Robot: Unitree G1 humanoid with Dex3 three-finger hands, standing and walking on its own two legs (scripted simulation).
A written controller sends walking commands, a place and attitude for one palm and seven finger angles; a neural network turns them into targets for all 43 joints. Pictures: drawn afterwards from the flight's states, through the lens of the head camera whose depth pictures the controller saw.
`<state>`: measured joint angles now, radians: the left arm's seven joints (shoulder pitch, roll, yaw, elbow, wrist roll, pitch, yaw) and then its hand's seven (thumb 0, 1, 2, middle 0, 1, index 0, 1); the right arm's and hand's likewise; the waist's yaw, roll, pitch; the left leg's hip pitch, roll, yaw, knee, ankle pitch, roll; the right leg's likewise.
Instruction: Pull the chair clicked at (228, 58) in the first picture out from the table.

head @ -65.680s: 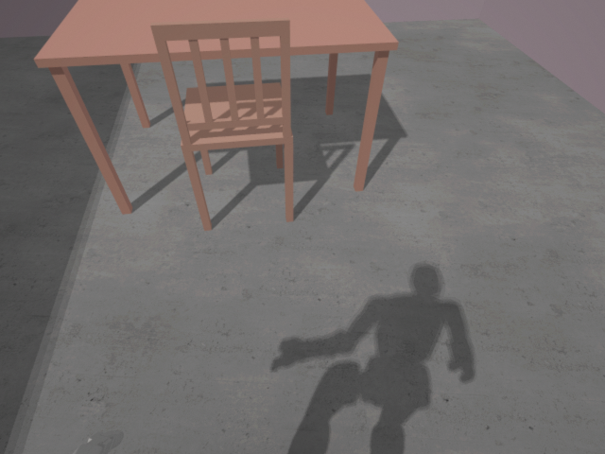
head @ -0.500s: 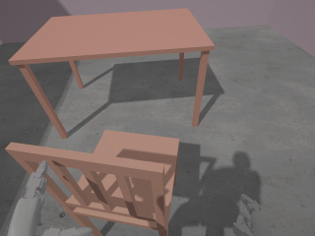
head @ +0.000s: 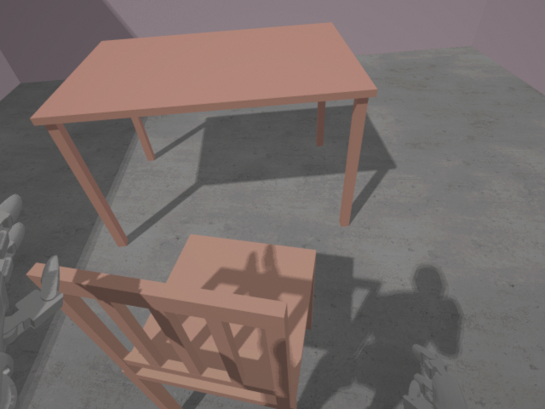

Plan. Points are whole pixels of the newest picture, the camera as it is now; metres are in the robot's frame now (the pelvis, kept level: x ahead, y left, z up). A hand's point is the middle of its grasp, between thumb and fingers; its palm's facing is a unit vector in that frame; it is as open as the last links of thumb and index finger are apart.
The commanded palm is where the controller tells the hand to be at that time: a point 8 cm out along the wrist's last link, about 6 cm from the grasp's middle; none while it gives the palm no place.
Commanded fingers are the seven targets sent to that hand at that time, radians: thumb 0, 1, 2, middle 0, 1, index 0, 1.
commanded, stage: draw the hand back to the body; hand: left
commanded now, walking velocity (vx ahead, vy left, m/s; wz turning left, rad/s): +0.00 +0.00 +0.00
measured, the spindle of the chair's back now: (180, 341) +0.25 +0.21 -0.09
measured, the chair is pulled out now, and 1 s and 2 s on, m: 0.69 0.69 0.69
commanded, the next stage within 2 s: step back with the hand held close in 0.32 s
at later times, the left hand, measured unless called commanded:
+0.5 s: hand (50, 297) +0.18 +0.27 +0.16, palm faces +0.48 -0.78 -0.41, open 7.4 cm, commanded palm +0.13 +0.30 +0.18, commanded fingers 0.00 0.90 0.90 -0.20 -0.30 -0.20 -0.30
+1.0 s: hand (22, 350) +0.13 +0.27 +0.16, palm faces +0.43 -0.77 -0.47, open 7.4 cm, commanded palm +0.07 +0.30 +0.18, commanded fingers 0.00 0.90 0.90 -0.20 -0.30 -0.20 -0.30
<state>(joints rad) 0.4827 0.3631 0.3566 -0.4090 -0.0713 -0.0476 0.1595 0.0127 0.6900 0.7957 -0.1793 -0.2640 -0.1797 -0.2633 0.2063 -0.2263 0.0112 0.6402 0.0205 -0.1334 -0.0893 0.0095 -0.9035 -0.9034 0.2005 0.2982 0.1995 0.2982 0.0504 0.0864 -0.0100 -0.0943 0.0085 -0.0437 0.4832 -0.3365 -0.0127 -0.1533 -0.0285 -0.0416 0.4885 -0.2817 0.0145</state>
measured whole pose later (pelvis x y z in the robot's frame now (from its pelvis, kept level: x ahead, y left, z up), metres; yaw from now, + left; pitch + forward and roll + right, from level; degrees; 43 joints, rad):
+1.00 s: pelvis -0.07 +0.00 +0.00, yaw +0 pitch +0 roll -1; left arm 0.56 0.39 0.40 -0.52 -0.05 -0.11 0.17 0.02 0.89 0.89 -0.21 -0.31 -0.21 -0.31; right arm 0.16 -0.20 -0.02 0.59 0.02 -0.02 -0.08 0.01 -0.90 -0.90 0.20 0.30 0.20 0.30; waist 0.02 0.02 0.02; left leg -0.29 0.01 -0.04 0.55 -0.26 -0.01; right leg -0.33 -0.03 -0.04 0.50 -0.17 0.02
